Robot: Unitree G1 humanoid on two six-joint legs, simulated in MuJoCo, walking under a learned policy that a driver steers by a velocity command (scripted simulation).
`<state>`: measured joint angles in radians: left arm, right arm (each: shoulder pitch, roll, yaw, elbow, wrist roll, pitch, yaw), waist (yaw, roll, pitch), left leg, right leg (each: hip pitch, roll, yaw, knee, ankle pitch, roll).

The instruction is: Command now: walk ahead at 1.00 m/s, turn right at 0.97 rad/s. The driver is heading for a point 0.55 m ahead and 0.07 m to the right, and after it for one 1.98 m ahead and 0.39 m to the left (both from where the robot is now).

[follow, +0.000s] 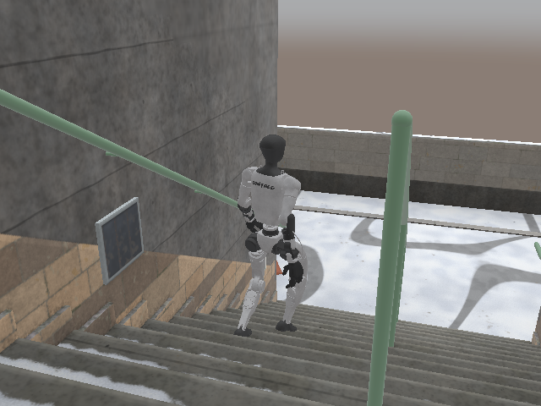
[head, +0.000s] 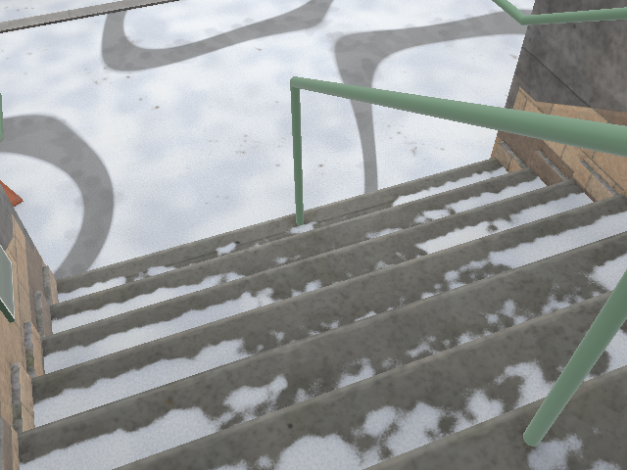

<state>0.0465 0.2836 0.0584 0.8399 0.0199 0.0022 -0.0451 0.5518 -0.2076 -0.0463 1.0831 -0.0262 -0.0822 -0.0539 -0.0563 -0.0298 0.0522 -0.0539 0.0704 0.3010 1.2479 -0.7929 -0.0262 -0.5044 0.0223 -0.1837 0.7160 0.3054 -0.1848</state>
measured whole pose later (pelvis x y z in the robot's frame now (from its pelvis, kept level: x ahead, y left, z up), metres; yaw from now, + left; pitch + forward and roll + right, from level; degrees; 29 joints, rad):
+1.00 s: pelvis +0.63 -0.02 -0.34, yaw -18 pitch +2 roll -4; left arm 0.36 0.23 0.04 0.85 0.03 -0.04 0.11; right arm 0.15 -0.33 -0.08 0.74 -0.04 0.04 0.12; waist 0.05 0.07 0.01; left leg -0.52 0.05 0.09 0.73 0.03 0.09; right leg -0.43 -0.20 -0.23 1.36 -0.90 0.09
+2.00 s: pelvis +1.05 +0.10 -0.58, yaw +39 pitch +4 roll +0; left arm 0.05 0.35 0.06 0.52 0.06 -0.08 0.00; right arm 0.34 -0.28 -0.02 0.76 -0.06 -0.10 0.05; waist -0.01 -0.02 -0.04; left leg -0.50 0.00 0.01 0.92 -0.48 0.03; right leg -0.68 -0.01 0.07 1.31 -0.52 0.07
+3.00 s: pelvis +1.29 +0.17 -0.72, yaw -2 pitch +4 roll +3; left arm 0.21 0.28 0.01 0.70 0.09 -0.05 -0.09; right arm 0.31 -0.26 -0.03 0.71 -0.05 -0.07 -0.02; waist -0.05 -0.03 -0.08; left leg -0.32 -0.07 0.14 0.64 -0.40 0.09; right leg -0.94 -0.02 0.04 1.51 -0.19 0.07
